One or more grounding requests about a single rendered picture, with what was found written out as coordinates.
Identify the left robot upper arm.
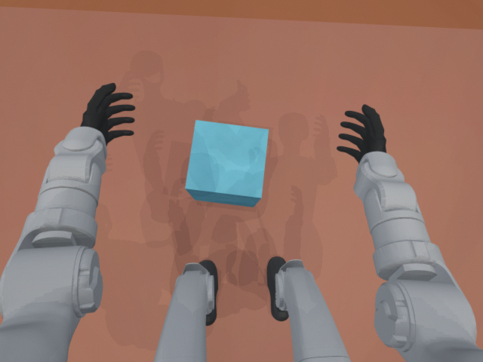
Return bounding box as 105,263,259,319
0,245,103,362

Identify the robot right hand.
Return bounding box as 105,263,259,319
337,104,386,164

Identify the right robot upper arm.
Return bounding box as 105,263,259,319
374,279,483,362

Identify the robot left forearm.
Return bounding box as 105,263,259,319
0,127,107,318

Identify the robot right forearm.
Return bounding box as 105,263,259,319
353,152,477,340

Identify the robot right shin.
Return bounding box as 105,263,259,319
275,259,315,311

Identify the robot left hand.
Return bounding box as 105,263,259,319
80,83,135,146

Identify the carton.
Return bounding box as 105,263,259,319
185,120,269,207

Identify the robot left foot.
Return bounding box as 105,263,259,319
199,260,218,326

